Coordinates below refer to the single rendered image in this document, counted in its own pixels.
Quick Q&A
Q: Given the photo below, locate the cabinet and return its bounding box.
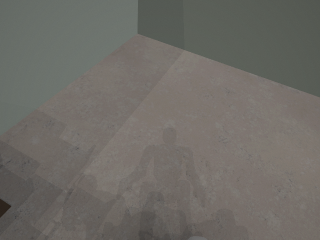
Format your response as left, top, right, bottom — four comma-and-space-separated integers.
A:
0, 199, 11, 218

